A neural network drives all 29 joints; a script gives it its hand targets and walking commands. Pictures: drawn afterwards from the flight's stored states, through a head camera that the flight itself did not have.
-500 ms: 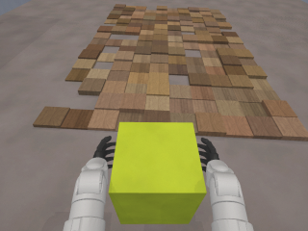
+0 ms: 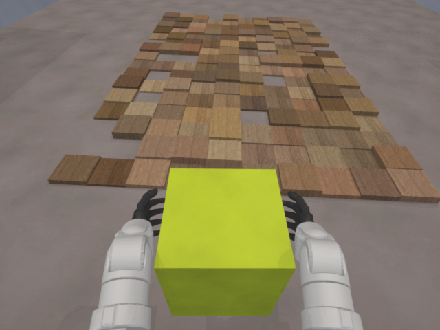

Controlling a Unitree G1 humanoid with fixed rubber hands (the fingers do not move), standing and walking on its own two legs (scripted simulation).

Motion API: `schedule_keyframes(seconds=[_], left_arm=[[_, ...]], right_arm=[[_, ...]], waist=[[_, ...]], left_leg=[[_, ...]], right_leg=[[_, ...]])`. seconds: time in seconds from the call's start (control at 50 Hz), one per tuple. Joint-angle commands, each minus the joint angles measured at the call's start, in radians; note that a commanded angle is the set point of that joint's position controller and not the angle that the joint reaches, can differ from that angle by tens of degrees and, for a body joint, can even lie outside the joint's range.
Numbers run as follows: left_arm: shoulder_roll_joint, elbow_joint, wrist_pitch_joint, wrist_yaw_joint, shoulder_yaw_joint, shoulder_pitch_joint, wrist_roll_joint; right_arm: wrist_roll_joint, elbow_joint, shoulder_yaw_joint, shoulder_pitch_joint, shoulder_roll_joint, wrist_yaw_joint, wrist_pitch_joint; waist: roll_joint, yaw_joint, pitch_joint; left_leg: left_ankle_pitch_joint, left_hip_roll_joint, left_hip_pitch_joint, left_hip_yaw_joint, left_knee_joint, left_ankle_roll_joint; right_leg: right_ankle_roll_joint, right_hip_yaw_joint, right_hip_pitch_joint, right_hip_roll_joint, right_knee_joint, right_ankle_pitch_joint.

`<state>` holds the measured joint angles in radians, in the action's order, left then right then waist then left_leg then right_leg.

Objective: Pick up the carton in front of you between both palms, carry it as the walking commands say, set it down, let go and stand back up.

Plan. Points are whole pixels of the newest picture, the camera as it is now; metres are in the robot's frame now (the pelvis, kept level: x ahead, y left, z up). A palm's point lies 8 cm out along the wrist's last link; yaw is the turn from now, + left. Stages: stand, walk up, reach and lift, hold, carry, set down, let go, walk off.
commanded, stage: hold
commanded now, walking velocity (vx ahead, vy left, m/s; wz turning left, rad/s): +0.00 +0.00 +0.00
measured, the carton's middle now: (221, 245) +0.30 +0.00 -0.03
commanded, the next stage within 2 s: carry in 0.22 s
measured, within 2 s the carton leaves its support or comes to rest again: neither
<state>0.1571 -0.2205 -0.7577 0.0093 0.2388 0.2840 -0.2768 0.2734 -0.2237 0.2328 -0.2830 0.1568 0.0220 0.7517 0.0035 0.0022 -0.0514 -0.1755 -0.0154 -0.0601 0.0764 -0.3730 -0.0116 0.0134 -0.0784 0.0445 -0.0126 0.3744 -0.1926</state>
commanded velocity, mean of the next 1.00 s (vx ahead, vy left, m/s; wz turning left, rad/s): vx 0.41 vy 0.00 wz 0.00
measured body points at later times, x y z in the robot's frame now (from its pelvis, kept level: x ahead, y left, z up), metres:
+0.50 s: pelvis +0.06 -0.02 -0.01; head +0.02 -0.02 +0.44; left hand +0.36 +0.12 +0.07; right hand +0.35 -0.18 +0.06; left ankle +0.03 +0.11 -0.73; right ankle +0.02 -0.13 -0.74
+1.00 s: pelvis +0.32 -0.06 -0.03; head +0.30 -0.07 +0.42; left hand +0.61 +0.07 +0.07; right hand +0.59 -0.23 +0.07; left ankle +0.15 +0.08 -0.73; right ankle +0.40 -0.15 -0.75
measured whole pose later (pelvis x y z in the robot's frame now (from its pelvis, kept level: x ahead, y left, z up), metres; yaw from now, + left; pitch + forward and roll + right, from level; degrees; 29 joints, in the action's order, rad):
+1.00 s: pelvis +0.32 -0.06 -0.03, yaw -2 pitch +4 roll -1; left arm 0.14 0.32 -1.22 -0.10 0.11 0.20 -0.10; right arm 0.09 0.35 0.13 -0.19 0.12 -0.09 1.24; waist -0.05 0.02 0.13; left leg -0.50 0.13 -0.11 -0.12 -0.67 -0.05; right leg -0.07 0.25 0.48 0.04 0.57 -0.14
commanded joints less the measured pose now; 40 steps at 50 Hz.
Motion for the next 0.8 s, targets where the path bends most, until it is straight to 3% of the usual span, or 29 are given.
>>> schedule_keyframes(seconds=[0.0, 0.18, 0.2, 0.24, 0.26, 0.28, 0.32, 0.34, 0.38, 0.4, 0.42, 0.44, 0.46, 0.48, 0.5, 0.52, 0.56, 0.58, 0.6, 0.62, 0.64, 0.66, 0.68, 0.7, 0.72, 0.78], left_arm=[[0.897, 0.026, 0.032, 0.226, -0.547, 0.506, 0.243], [0.899, 0.033, 0.029, 0.223, -0.546, 0.481, 0.242], [0.892, 0.034, 0.020, 0.222, -0.560, 0.506, 0.253], [0.896, 0.067, 0.014, 0.219, -0.588, 0.515, 0.286], [0.896, 0.092, 0.010, 0.216, -0.606, 0.540, 0.298], [0.900, 0.117, 0.001, 0.212, -0.629, 0.554, 0.312], [0.894, 0.168, -0.028, 0.203, -0.679, 0.560, 0.351], [0.889, 0.188, -0.050, 0.200, -0.704, 0.553, 0.375], [0.882, 0.228, -0.101, 0.193, -0.745, 0.547, 0.423], [0.872, 0.247, -0.131, 0.187, -0.757, 0.549, 0.440], [0.853, 0.254, -0.162, 0.180, -0.758, 0.529, 0.447], [0.828, 0.261, -0.195, 0.170, -0.758, 0.493, 0.452], [0.810, 0.277, -0.223, 0.159, -0.753, 0.479, 0.453], [0.802, 0.316, -0.250, 0.149, -0.762, 0.473, 0.461], [0.800, 0.364, -0.275, 0.140, -0.774, 0.481, 0.478], [0.808, 0.414, -0.298, 0.133, -0.794, 0.483, 0.498], [0.822, 0.491, -0.338, 0.129, -0.820, 0.467, 0.528], [0.829, 0.513, -0.358, 0.130, -0.829, 0.438, 0.539], [0.836, 0.528, -0.376, 0.132, -0.836, 0.398, 0.546], [0.834, 0.543, -0.393, 0.136, -0.838, 0.378, 0.551], [0.838, 0.576, -0.417, 0.144, -0.845, 0.395, 0.568], [0.838, 0.580, -0.434, 0.154, -0.852, 0.411, 0.584], [0.853, 0.579, -0.441, 0.164, -0.855, 0.413, 0.595], [0.858, 0.570, -0.446, 0.169, -0.843, 0.387, 0.597], [0.863, 0.586, -0.449, 0.171, -0.843, 0.395, 0.605], [0.875, 0.610, -0.456, 0.161, -0.846, 0.399, 0.608]], right_arm=[[-0.231, 0.024, -0.534, -0.506, 0.884, 0.218, -0.033], [-0.230, 0.032, -0.532, -0.484, 0.881, 0.217, -0.029], [-0.251, 0.051, -0.552, -0.517, 0.879, 0.215, -0.022], [-0.272, 0.070, -0.567, -0.508, 0.888, 0.206, -0.013], [-0.285, 0.095, -0.589, -0.526, 0.887, 0.202, -0.008], [-0.297, 0.114, -0.606, -0.534, 0.888, 0.197, 0.000], [-0.323, 0.156, -0.644, -0.515, 0.875, 0.182, 0.028], [-0.332, 0.182, -0.664, -0.494, 0.864, 0.172, 0.050], [-0.362, 0.254, -0.704, -0.503, 0.840, 0.157, 0.106], [-0.382, 0.285, -0.723, -0.511, 0.823, 0.151, 0.137], [-0.402, 0.306, -0.739, -0.518, 0.812, 0.148, 0.171], [-0.427, 0.318, -0.757, -0.518, 0.809, 0.145, 0.206], [-0.458, 0.342, -0.780, -0.551, 0.812, 0.147, 0.236], [-0.496, 0.358, -0.802, -0.557, 0.827, 0.149, 0.263], [-0.530, 0.376, -0.819, -0.551, 0.844, 0.150, 0.285], [-0.556, 0.400, -0.830, -0.528, 0.854, 0.149, 0.304], [-0.576, 0.438, -0.837, -0.468, 0.866, 0.142, 0.339], [-0.577, 0.459, -0.834, -0.439, 0.869, 0.139, 0.356], [-0.573, 0.476, -0.827, -0.406, 0.868, 0.136, 0.373], [-0.563, 0.491, -0.818, -0.360, 0.860, 0.133, 0.391], [-0.528, 0.495, -0.801, -0.319, 0.830, 0.125, 0.401], [-0.507, 0.502, -0.793, -0.305, 0.828, 0.116, 0.412], [-0.502, 0.551, -0.801, -0.318, 0.827, 0.111, 0.421], [-0.515, 0.569, -0.811, -0.323, 0.869, 0.110, 0.433], [-0.531, 0.597, -0.818, -0.352, 0.885, 0.113, 0.438], [-0.575, 0.648, -0.841, -0.407, 0.876, 0.121, 0.453]], waist=[[-0.006, 0.001, 0.222], [-0.007, 0.001, 0.236], [-0.006, 0.001, 0.302], [-0.021, 0.001, 0.290], [-0.037, 0.005, 0.265], [-0.069, 0.008, 0.250], [-0.129, 0.009, 0.302], [-0.145, 0.007, 0.323], [-0.135, 0.001, 0.342], [-0.079, -0.001, 0.327], [0.064, -0.011, 0.311], [0.228, -0.024, 0.293], [0.270, -0.031, 0.243], [0.210, -0.040, 0.245], [0.159, -0.037, 0.278], [0.135, -0.032, 0.317], [0.152, -0.023, 0.364], [0.142, -0.015, 0.381], [0.105, -0.009, 0.412], [0.020, 0.011, 0.456], [-0.255, 0.027, 0.461], [-0.296, 0.033, 0.405], [-0.197, 0.032, 0.366], [-0.110, 0.031, 0.364], [-0.057, 0.030, 0.370], [-0.109, 0.022, 0.345]], left_leg=[[0.030, -0.076, 0.052, -0.018, 0.063, 0.004], [0.090, -0.076, 0.071, -0.016, 0.064, -0.001], [-0.007, 0.109, -0.036, -0.024, -0.025, 0.012], [-0.431, 0.108, -0.119, 0.026, 0.030, 0.025], [-0.548, 0.117, -0.145, 0.050, 0.049, 0.036], [-0.553, 0.136, -0.146, 0.073, 0.063, 0.049], [-0.448, 0.196, -0.124, 0.153, 0.104, 0.088], [-0.421, 0.213, -0.127, 0.167, 0.099, 0.108], [-0.463, 0.193, -0.206, 0.108, 0.057, 0.108], [-0.442, 0.154, -0.274, 0.037, -0.012, 0.082], [-0.379, 0.097, -0.383, -0.060, -0.179, 0.039], [-0.315, 0.038, -0.550, -0.161, -0.384, 0.003], [-0.355, 0.038, -0.684, -0.183, -0.392, -0.002], [-0.376, 0.062, -0.705, -0.155, -0.389, 0.004], [-0.365, 0.066, -0.671, -0.157, -0.344, 0.007], [-0.306, 0.047, -0.602, -0.184, -0.288, 0.005], [-0.174, -0.001, -0.420, -0.258, -0.133, -0.004], [-0.090, -0.015, -0.263, -0.291, -0.032, -0.004], [-0.034, 0.003, -0.044, -0.280, 0.014, 0.005], [-0.090, 0.111, 0.205, -0.149, 0.047, 0.037], [-0.193, 0.357, 0.335, 0.244, 0.111, 0.142], [-0.098, 0.461, 0.358, 0.418, 0.126, 0.248], [0.003, 0.482, 0.332, 0.407, 0.115, 0.278], [0.073, 0.467, 0.305, 0.332, 0.115, 0.260], [0.032, 0.442, 0.280, 0.252, 0.137, 0.230], [0.037, 0.332, 0.146, 0.014, 0.178, 0.153]], right_leg=[[-0.009, 0.021, 0.006, -0.078, -0.072, 0.032], [-0.007, 0.022, -0.011, -0.081, -0.073, 0.090], [-0.013, 0.011, 0.095, 0.102, 0.018, 0.008], [-0.020, -0.005, 0.195, 0.075, 0.006, -0.390], [-0.019, 0.005, 0.254, 0.059, 0.026, -0.483], [-0.017, 0.030, 0.292, 0.045, 0.070, -0.445], [-0.003, 0.128, 0.293, 0.003, 0.215, -0.219], [-0.002, 0.153, 0.281, -0.002, 0.184, -0.198], [-0.013, 0.152, 0.190, 0.009, 0.083, -0.237], [-0.024, 0.099, 0.132, 0.046, 0.030, -0.268], [-0.065, -0.070, 0.074, 0.154, -0.059, -0.360], [-0.127, -0.289, -0.025, 0.282, -0.152, -0.394], [-0.193, -0.402, -0.084, 0.356, -0.158, -0.252], [-0.220, -0.393, -0.104, 0.363, -0.145, -0.119], [-0.214, -0.321, -0.115, 0.350, -0.122, -0.035], [-0.191, -0.237, -0.105, 0.322, -0.104, 0.015], [-0.139, -0.069, -0.047, 0.241, -0.056, 0.047], [-0.116, 0.011, 0.035, 0.202, -0.007, 0.013], [-0.090, 0.075, 0.170, 0.171, 0.065, -0.017], [-0.059, 0.137, 0.364, 0.141, 0.222, -0.057], [-0.006, 0.227, 0.616, 0.062, 0.477, -0.196], [-0.020, 0.175, 0.783, 0.036, 0.575, -0.344], [-0.034, 0.126, 0.841, 0.084, 0.654, -0.368], [-0.040, 0.118, 0.845, 0.109, 0.678, -0.360], [-0.039, 0.120, 0.831, 0.124, 0.627, -0.322], [-0.009, 0.186, 0.659, 0.105, 0.395, -0.151]])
